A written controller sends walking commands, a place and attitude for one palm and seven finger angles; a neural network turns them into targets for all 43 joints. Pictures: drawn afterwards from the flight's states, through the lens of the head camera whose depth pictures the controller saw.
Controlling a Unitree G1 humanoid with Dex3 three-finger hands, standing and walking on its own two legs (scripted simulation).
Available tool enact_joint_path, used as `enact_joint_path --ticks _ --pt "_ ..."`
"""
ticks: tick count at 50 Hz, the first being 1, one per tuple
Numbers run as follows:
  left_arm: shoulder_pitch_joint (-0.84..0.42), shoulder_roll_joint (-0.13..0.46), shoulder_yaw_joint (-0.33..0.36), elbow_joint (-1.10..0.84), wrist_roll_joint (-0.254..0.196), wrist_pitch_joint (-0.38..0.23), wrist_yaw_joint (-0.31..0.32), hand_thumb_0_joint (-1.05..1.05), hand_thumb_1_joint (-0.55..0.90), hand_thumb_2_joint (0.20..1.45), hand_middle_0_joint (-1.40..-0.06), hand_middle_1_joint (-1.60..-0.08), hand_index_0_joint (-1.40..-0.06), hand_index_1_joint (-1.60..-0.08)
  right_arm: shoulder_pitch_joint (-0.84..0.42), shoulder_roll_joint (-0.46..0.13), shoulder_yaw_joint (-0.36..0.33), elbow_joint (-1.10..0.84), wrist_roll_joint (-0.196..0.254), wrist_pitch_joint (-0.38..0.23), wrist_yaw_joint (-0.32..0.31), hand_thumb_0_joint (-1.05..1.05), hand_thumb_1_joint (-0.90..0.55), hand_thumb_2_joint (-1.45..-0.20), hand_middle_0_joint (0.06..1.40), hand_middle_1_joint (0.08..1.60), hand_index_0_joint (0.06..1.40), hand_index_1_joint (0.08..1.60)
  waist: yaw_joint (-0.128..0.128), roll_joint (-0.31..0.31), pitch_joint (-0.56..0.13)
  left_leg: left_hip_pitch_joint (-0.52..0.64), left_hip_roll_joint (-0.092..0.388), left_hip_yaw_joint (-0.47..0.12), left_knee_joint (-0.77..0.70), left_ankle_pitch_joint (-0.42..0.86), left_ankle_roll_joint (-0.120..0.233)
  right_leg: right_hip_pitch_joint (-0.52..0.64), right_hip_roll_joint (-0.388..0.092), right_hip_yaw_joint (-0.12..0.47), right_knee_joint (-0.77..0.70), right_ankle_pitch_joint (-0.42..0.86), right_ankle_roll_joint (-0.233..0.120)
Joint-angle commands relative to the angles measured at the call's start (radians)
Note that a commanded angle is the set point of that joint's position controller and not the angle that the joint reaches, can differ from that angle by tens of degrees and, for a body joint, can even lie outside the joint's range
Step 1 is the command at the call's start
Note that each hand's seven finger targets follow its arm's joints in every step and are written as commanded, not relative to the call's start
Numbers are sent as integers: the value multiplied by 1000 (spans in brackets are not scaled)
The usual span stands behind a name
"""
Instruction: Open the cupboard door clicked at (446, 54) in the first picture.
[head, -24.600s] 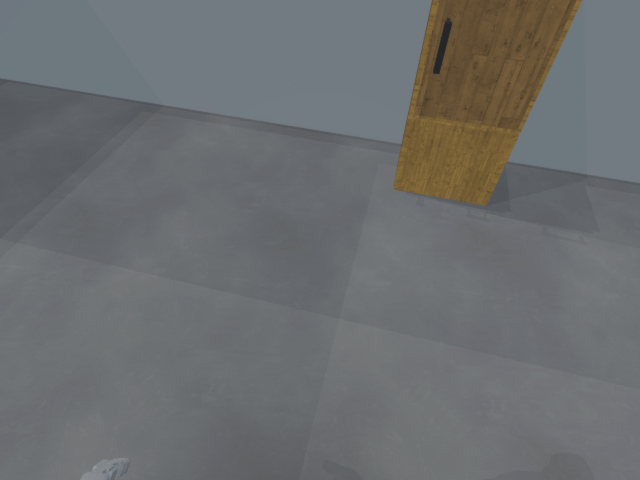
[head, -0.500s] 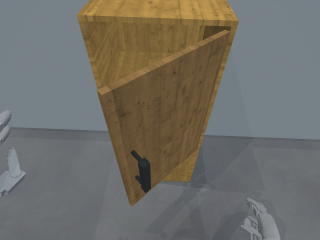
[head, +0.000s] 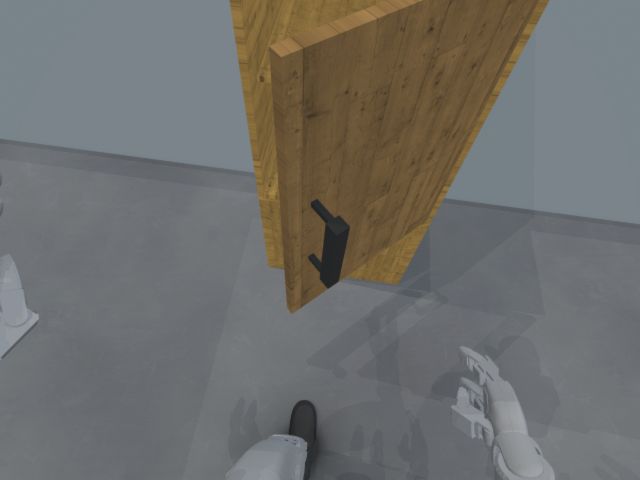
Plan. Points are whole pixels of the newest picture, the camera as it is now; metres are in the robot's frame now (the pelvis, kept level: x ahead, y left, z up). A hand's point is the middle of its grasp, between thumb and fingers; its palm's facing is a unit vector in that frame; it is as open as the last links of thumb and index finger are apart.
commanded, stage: stop stepping back and stand still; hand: left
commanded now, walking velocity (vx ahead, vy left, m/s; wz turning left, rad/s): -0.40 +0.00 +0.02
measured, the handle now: (324, 246) +0.43 +0.05 -0.04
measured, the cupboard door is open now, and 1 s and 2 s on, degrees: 45 45 45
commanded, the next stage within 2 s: let the arm hang, fingers relaxed in 0.90 s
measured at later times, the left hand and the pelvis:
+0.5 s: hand out of the picture +0.11 +0.29 +0.16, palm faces +0.49 -0.83 -0.28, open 7.5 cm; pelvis -0.12 +0.02 +0.01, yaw +2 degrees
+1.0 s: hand out of the picture +0.08 +0.26 +0.17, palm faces +0.43 -0.83 -0.36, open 7.5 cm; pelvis -0.13 +0.01 +0.02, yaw +0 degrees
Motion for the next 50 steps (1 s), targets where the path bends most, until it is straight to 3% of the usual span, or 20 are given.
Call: enact_joint_path --ticks 1,4,7,8,9,10,12,16,19,21,22,24,30,33,34,36,37,42,49,50 --pt "-53 241 180 -319 -15 -111 14 0 900 900 -200 -300 -200 -300 42 -148 -73 -102 12 -43 0 0 -900 -900 200 300 200 300 -40 153 -541 877 214 -219 99 409 -73 -230 -7 -17 80 225 65" --pt "50 273 258 -290 -42 -99 3 0 900 900 -200 -300 -200 -300 15 -147 -82 -150 26 -51 14 0 -900 -900 200 300 200 300 -38 137 -581 868 271 -258 78 320 20 -277 10 -18 293 -22 92" --pt "207 264 311 -224 -68 -41 1 0 900 900 -200 -300 -200 -300 -30 -134 -67 -193 19 -26 7 0 -900 -900 200 300 200 300 -26 188 -377 361 197 -159 -43 -483 -106 -78 14 -90 134 -168 -5" --pt "199 252 295 -196 -62 -28 7 0 900 900 -200 -300 -200 -300 -23 -133 -63 -185 30 -8 1 0 -900 -900 200 300 200 300 -54 83 -265 342 83 -53 240 -542 -169 -262 -98 23 -86 -234 -57" --pt "181 239 263 -166 -48 -11 14 0 900 900 -200 -300 -200 -300 -17 -131 -64 -167 42 10 -4 0 -900 -900 200 300 200 300 -76 -137 -122 405 0 -116 706 -527 -189 -695 -361 410 -316 -491 -114" --pt "106 261 267 -198 -34 0 28 0 900 900 -200 -300 -200 -300 -29 -159 -93 -142 27 24 3 0 -900 -900 200 300 200 300 -59 -214 -22 262 -13 -230 1051 -534 -185 -867 -528 629 -417 -612 -185" --pt "32 164 185 -83 -15 33 12 0 900 900 -200 -300 -200 -300 8 -115 -93 -60 17 41 -4 0 -900 -900 200 300 200 300 -131 -69 114 67 69 -234 1123 -395 -159 -792 -375 306 -290 -370 -139" --pt "-320 95 -21 94 57 -8 32 0 900 900 -200 -300 -200 -300 -27 -136 -38 -51 -2 -39 -69 0 -900 -900 200 300 200 300 -87 29 229 132 111 -72 537 -518 -98 -469 -277 145 -207 -56 -89" --pt "-417 57 -102 41 84 -13 54 0 900 900 -200 -300 -200 -300 51 -144 -43 -42 0 -87 -84 0 -900 -900 200 300 200 300 -77 -28 25 359 50 -30 226 -421 -66 -236 -230 70 -61 236 -45" --pt "-315 91 -54 -146 66 -26 58 0 900 900 -200 -300 -200 -300 85 -170 -58 -85 5 -111 -77 0 -900 -900 200 300 200 300 -78 153 -123 557 162 -195 104 -200 -19 -209 -147 -16 202 398 28" --pt "-287 154 11 -265 65 -43 63 0 900 900 -200 -300 -200 -300 92 -178 -61 -114 9 -113 -66 0 -900 -900 200 300 200 300 -65 274 -183 647 260 -314 136 45 18 -299 -91 -52 300 304 55" --pt "-66 221 122 -297 48 -66 50 0 900 900 -200 -300 -200 -300 132 -120 -53 -98 -3 -129 -39 0 -900 -900 200 300 200 300 -74 280 -230 686 280 -356 101 304 31 -365 -39 -73 355 3 53" --pt "142 176 176 -253 10 -51 41 0 900 900 -200 -300 -200 -300 91 -138 -56 -117 11 -111 -18 0 -900 -900 200 300 200 300 -79 319 -152 392 287 -187 29 -281 -6 -207 -36 -129 260 30 51" --pt "115 155 160 -62 14 -27 40 0 900 900 -200 -300 -200 -300 93 -144 -54 -110 3 -69 -30 0 -900 -900 200 300 200 300 -85 219 -89 121 271 -151 31 -676 -30 0 -35 -149 147 72 33" --pt "104 148 151 -3 21 -16 39 0 900 900 -200 -300 -200 -300 89 -139 -57 -107 4 -55 -34 0 -900 -900 200 300 200 300 -77 126 -75 36 231 -117 126 -752 -49 51 -62 -85 88 36 4" --pt "57 137 104 57 27 14 36 0 900 900 -200 -300 -200 -300 78 -127 -61 -121 7 -32 -31 0 -900 -900 200 300 200 300 -71 -223 -25 -86 73 -54 593 -675 -103 -81 -362 482 -227 -309 -141" --pt "-7 130 84 59 29 8 37 0 900 900 -200 -300 -200 -300 79 -141 -66 -108 9 -36 -29 0 -900 -900 200 300 200 300 -75 -238 17 -84 79 -113 762 -633 -103 -162 -419 529 -280 -264 -128" --pt "-185 101 5 34 56 -52 34 0 900 900 -200 -300 -200 -300 51 -126 -41 -59 6 -66 -40 0 -900 -900 200 300 200 300 -89 -71 -31 60 101 -83 651 -439 -109 -106 -310 136 -126 373 -69" --pt "-123 158 73 -218 41 -69 69 0 900 900 -200 -300 -200 -300 61 -125 -50 -88 0 -116 -51 0 -900 -900 200 300 200 300 -49 74 -95 409 65 -55 143 -288 -82 -88 -238 55 -58 292 -20" --pt "-96 -94 -363 731 124 64 -70 0 900 900 -200 -300 -200 -300 108 -242 -85 165 -12 -150 48 0 -900 -900 200 300 200 300 -143 139 -62 484 203 -207 240 58 -29 -359 -233 -131 257 341 3"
